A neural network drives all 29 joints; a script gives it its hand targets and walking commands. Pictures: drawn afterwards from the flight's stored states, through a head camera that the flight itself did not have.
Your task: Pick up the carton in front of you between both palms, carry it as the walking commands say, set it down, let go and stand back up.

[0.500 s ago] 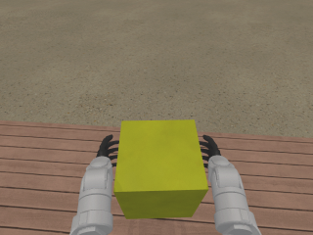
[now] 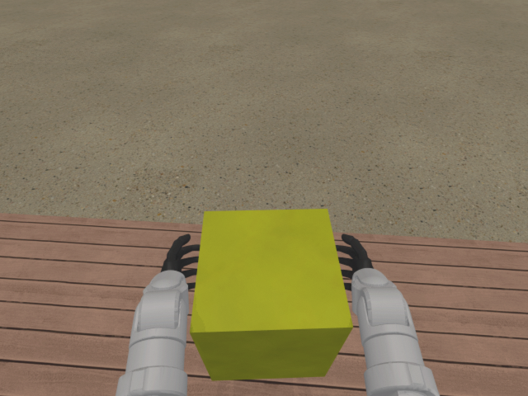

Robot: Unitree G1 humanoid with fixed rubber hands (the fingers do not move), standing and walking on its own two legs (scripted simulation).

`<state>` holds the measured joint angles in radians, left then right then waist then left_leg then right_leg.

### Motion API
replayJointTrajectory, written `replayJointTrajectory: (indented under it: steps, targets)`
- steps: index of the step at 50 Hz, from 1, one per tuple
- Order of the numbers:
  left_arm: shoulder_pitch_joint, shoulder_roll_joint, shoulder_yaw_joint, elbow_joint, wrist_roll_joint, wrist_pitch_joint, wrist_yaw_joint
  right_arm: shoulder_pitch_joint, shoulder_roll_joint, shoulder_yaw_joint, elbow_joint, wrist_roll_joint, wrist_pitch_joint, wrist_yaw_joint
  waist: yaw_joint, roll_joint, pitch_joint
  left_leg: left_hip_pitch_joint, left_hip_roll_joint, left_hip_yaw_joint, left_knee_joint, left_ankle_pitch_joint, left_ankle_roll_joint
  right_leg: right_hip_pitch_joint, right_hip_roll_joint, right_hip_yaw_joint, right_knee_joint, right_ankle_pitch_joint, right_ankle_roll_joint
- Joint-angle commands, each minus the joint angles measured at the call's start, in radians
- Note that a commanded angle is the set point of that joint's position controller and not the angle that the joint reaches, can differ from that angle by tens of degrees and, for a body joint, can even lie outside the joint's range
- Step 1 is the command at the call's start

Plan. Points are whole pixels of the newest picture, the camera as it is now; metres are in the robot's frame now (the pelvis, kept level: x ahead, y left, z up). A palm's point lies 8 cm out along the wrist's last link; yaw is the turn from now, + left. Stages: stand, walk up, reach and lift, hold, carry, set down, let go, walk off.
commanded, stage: reach and lift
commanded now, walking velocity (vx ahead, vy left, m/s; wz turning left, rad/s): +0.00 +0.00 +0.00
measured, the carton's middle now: (267, 298) +0.30 +0.00 -0.05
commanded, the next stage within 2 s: hold in 0.10 s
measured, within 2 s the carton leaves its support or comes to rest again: neither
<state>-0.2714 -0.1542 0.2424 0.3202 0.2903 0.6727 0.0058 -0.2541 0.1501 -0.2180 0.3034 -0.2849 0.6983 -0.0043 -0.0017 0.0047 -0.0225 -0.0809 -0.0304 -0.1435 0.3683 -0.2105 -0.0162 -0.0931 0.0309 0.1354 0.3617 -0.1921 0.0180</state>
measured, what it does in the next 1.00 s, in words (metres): stands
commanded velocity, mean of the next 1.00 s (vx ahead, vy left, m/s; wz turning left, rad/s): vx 0.10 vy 0.00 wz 0.00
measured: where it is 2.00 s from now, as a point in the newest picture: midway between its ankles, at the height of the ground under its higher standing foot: (251, 348)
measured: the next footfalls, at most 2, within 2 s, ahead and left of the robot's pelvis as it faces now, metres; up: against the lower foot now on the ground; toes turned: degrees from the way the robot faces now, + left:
right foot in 1.22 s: +0.13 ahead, -0.09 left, +0.00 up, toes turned -7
left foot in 1.48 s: +0.31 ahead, +0.14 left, +0.00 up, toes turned +13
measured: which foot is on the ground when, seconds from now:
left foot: down 0.00-1.00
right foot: down 0.00-1.00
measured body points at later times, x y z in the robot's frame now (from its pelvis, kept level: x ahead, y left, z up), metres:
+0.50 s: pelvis -0.01 +0.00 +0.00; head -0.06 +0.00 +0.45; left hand +0.29 +0.15 +0.04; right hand +0.29 -0.15 +0.04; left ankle +0.00 +0.13 -0.75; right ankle +0.01 -0.13 -0.75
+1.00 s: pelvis +0.01 +0.01 -0.01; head -0.03 +0.01 +0.44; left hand +0.31 +0.16 +0.05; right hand +0.31 -0.14 +0.05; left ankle +0.00 +0.14 -0.74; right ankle +0.01 -0.14 -0.75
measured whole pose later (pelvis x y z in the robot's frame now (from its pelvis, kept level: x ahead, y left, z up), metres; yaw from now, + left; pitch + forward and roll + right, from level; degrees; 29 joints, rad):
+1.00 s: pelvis +0.01 +0.01 -0.01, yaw +2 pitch +0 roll +0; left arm -0.25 -0.15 0.18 0.13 0.24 0.81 0.03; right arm -0.23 0.14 -0.19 0.12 -0.21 0.82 -0.02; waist -0.02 -0.01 -0.12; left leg -0.25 0.01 -0.04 0.55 -0.36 -0.01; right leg -0.23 -0.01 0.04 0.49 -0.27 0.02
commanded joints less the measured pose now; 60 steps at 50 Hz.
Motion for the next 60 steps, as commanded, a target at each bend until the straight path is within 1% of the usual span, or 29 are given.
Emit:
replayJointTrajectory:
  steps: [1,5,9,10,15,17,23,30,41,42,43,44,45,46,48,49,50,51,52,53,54,55,56,57,58,59,60]
  targets:
    - [-0.440,-0.956,-0.527,-0.013,-0.255,-0.014,-0.264,-0.493,0.940,0.523,-0.060,0.258,-0.043,0.255,-0.002,0.001,-0.230,0.034,-0.070,0.074,-0.046,0.233,-0.009,0.092,0.071,-0.073,-0.032,0.226,0.005]
    - [-0.448,-0.960,-0.534,-0.025,-0.260,-0.005,-0.262,-0.504,0.937,0.531,-0.074,0.263,-0.035,0.257,-0.001,0.002,-0.228,0.040,-0.068,0.073,-0.050,0.227,-0.009,0.093,0.073,-0.076,-0.035,0.213,0.005]
    - [-0.450,-0.967,-0.595,-0.105,-0.298,0.019,-0.255,-0.513,0.949,0.595,-0.151,0.300,-0.011,0.255,0.001,0.001,-0.272,0.083,-0.068,0.069,-0.056,0.291,-0.012,0.127,0.074,-0.074,-0.042,0.269,0.008]
    - [-0.443,-0.959,-0.594,-0.114,-0.297,0.030,-0.253,-0.506,0.942,0.594,-0.157,0.300,0.000,0.252,0.003,0.001,-0.264,0.085,-0.068,0.070,-0.061,0.291,-0.013,0.130,0.074,-0.073,-0.046,0.268,0.009]
    - [-0.435,-0.917,-0.529,-0.059,-0.257,0.067,-0.252,-0.488,0.899,0.524,-0.097,0.263,0.035,0.251,0.003,0.003,-0.136,0.035,-0.065,0.082,-0.087,0.136,-0.008,0.087,0.070,-0.076,-0.072,0.120,0.003]
    - [-0.462,-0.923,-0.522,-0.051,-0.257,0.066,-0.259,-0.514,0.907,0.516,-0.089,0.261,0.035,0.256,0.001,0.001,-0.134,0.031,-0.063,0.083,-0.086,0.110,-0.005,0.081,0.068,-0.078,-0.072,0.095,0.001]
    - [-0.529,-0.944,-0.530,-0.051,-0.266,0.055,-0.269,-0.579,0.937,0.527,-0.088,0.270,0.026,0.263,0.000,-0.002,-0.178,0.032,-0.063,0.086,-0.073,0.104,-0.003,0.092,0.065,-0.080,-0.061,0.092,0.000]
    - [-0.542,-0.939,-0.519,-0.028,-0.257,0.052,-0.271,-0.593,0.941,0.519,-0.066,0.265,0.025,0.262,0.003,-0.003,-0.181,0.022,-0.063,0.089,-0.070,0.082,0.000,0.090,0.063,-0.081,-0.058,0.076,0.002]
    - [-0.513,-0.932,-0.524,-0.049,-0.262,0.054,-0.269,-0.557,0.940,0.519,-0.081,0.266,0.028,0.257,0.000,-0.004,-0.197,0.046,-0.067,0.087,-0.072,0.150,-0.004,0.111,0.064,-0.079,-0.061,0.148,0.004]
    - [-0.516,-0.931,-0.540,-0.060,-0.276,0.057,-0.265,-0.563,0.936,0.530,-0.082,0.279,0.029,0.251,0.001,-0.030,-0.191,-0.084,0.106,0.057,0.029,0.042,0.010,-0.004,-0.112,-0.057,0.034,0.011,-0.007]
    - [-0.515,-0.930,-0.541,-0.066,-0.277,0.058,-0.260,-0.555,0.944,0.535,-0.090,0.282,0.030,0.247,-0.001,-0.037,-0.219,-0.102,0.093,0.031,0.025,-0.152,0.018,-0.037,-0.109,-0.019,-0.002,-0.197,-0.020]
    - [-0.508,-0.934,-0.563,-0.096,-0.291,0.060,-0.255,-0.562,0.945,0.560,-0.127,0.298,0.032,0.244,0.001,-0.039,-0.199,-0.165,0.076,0.034,0.024,-0.345,0.020,-0.091,-0.110,-0.001,-0.031,-0.411,-0.028]
    - [-0.521,-0.936,-0.587,-0.127,-0.304,0.065,-0.249,-0.577,0.945,0.584,-0.156,0.315,0.037,0.240,0.002,-0.050,-0.180,-0.222,0.063,0.047,0.046,-0.448,0.019,-0.118,-0.123,0.023,-0.052,-0.542,-0.038]
    - [-0.526,-0.933,-0.610,-0.161,-0.316,0.073,-0.241,-0.601,0.942,0.609,-0.191,0.336,0.044,0.237,0.004,-0.075,-0.167,-0.254,0.055,0.078,0.101,-0.408,0.012,-0.127,-0.149,0.050,-0.068,-0.549,-0.051]
    - [-0.501,-0.919,-0.658,-0.231,-0.346,0.102,-0.221,-0.602,0.939,0.673,-0.258,0.383,0.074,0.227,0.008,-0.135,-0.230,-0.268,0.025,0.179,0.226,-0.212,-0.005,-0.087,-0.211,0.104,-0.090,-0.465,-0.090]
    - [-0.488,-0.909,-0.685,-0.270,-0.362,0.124,-0.209,-0.599,0.930,0.705,-0.293,0.407,0.096,0.221,0.007,-0.151,-0.253,-0.264,0.016,0.209,0.191,-0.202,-0.002,-0.085,-0.224,0.103,-0.081,-0.453,-0.106]
    - [-0.492,-0.899,-0.710,-0.307,-0.379,0.151,-0.200,-0.597,0.920,0.726,-0.320,0.428,0.120,0.216,0.007,-0.142,-0.266,-0.224,0.015,0.220,0.138,-0.206,0.005,-0.115,-0.215,0.070,-0.062,-0.455,-0.105]
    - [-0.494,-0.887,-0.736,-0.344,-0.396,0.183,-0.192,-0.595,0.907,0.745,-0.351,0.448,0.148,0.210,0.006,-0.110,-0.267,-0.157,0.031,0.202,0.079,-0.220,0.016,-0.175,-0.190,0.019,-0.021,-0.451,-0.091]
    - [-0.498,-0.876,-0.758,-0.376,-0.415,0.216,-0.187,-0.592,0.888,0.757,-0.376,0.464,0.178,0.204,0.004,-0.015,-0.250,-0.093,0.098,0.109,0.005,-0.279,0.035,-0.259,-0.140,-0.066,0.082,-0.411,-0.063]
    - [-0.515,-0.865,-0.780,-0.405,-0.438,0.249,-0.183,-0.566,0.868,0.760,-0.384,0.472,0.209,0.197,-0.007,0.169,-0.235,-0.016,0.235,-0.102,-0.093,-0.379,0.082,-0.385,-0.075,-0.182,0.290,-0.320,-0.020]
    - [-0.529,-0.851,-0.800,-0.424,-0.465,0.286,-0.182,-0.533,0.843,0.757,-0.387,0.473,0.241,0.186,-0.019,0.284,-0.192,0.076,0.334,-0.262,-0.143,-0.311,0.146,-0.543,-0.046,-0.243,0.378,-0.307,0.003]
    - [-0.550,-0.848,-0.824,-0.448,-0.501,0.316,-0.185,-0.513,0.824,0.755,-0.411,0.472,0.271,0.174,-0.027,0.267,-0.159,0.103,0.367,-0.311,-0.145,-0.166,0.192,-0.599,-0.058,-0.239,0.357,-0.349,-0.006]
    - [-0.547,-0.861,-0.848,-0.461,-0.536,0.342,-0.185,-0.505,0.817,0.761,-0.453,0.481,0.299,0.162,-0.029,0.204,-0.168,0.107,0.362,-0.266,-0.126,-0.057,0.203,-0.579,-0.067,-0.233,0.320,-0.354,-0.014]
    - [-0.528,-0.872,-0.859,-0.476,-0.567,0.362,-0.185,-0.504,0.818,0.773,-0.501,0.496,0.324,0.152,-0.028,0.167,-0.210,0.118,0.340,-0.188,-0.094,0.013,0.190,-0.524,-0.054,-0.255,0.260,-0.307,-0.017]
    - [-0.503,-0.884,-0.864,-0.495,-0.590,0.381,-0.184,-0.504,0.823,0.787,-0.546,0.510,0.347,0.146,-0.024,0.153,-0.249,0.108,0.301,-0.095,-0.052,0.071,0.163,-0.440,-0.028,-0.295,0.184,-0.218,-0.016]
    - [-0.473,-0.892,-0.864,-0.513,-0.602,0.398,-0.181,-0.496,0.826,0.794,-0.580,0.523,0.368,0.143,-0.015,0.154,-0.293,0.061,0.256,0.008,-0.003,0.076,0.129,-0.303,-0.008,-0.334,0.081,-0.130,-0.014]
    - [-0.434,-0.892,-0.858,-0.530,-0.603,0.417,-0.177,-0.460,0.839,0.805,-0.599,0.536,0.390,0.141,-0.010,0.133,-0.334,-0.043,0.216,0.091,0.055,0.019,0.101,-0.109,-0.012,-0.340,0.018,-0.053,-0.013]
